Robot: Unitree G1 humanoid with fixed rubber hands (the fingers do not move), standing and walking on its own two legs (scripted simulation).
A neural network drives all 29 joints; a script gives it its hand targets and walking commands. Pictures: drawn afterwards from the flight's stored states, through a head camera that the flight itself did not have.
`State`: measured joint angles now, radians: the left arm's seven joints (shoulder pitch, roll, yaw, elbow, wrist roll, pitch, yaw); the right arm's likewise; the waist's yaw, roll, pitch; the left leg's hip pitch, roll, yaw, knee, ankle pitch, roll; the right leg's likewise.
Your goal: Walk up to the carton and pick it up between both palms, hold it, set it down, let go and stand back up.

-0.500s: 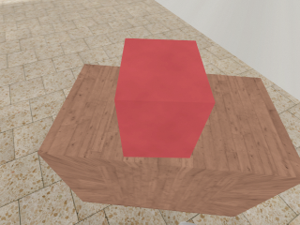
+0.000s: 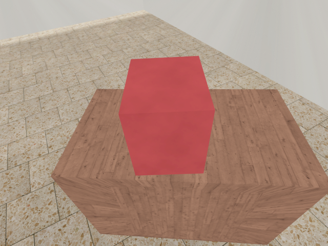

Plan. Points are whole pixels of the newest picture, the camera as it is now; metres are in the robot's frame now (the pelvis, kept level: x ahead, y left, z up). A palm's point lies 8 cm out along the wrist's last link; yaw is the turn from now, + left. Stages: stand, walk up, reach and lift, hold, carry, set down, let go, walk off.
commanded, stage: walk up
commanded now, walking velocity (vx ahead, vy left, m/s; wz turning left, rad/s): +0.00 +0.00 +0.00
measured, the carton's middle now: (167, 116) +0.55 +0.03 +0.01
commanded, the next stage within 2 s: stand in 0.12 s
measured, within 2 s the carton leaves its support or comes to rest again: neither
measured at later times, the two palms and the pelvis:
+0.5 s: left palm out of the picture -0.02 +0.20 -0.16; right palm out of the picture -0.02 -0.21 -0.16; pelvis +0.00 +0.00 -0.01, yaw +0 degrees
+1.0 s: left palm out of the picture +0.13 +0.19 -0.12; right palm out of the picture +0.12 -0.21 -0.13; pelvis -0.01 -0.01 -0.01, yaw -1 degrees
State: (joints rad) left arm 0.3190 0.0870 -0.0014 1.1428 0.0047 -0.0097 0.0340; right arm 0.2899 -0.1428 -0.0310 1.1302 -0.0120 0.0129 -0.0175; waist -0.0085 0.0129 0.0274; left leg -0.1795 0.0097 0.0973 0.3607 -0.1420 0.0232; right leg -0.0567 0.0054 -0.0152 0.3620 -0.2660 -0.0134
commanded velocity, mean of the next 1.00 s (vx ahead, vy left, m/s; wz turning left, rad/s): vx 0.00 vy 0.00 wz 0.00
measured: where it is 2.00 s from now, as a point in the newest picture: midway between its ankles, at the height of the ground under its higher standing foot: outside the picture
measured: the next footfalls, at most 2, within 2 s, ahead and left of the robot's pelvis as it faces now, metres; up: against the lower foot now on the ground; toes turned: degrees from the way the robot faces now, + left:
none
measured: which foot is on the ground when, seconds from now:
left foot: down 0.00-1.00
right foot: down 0.00-1.00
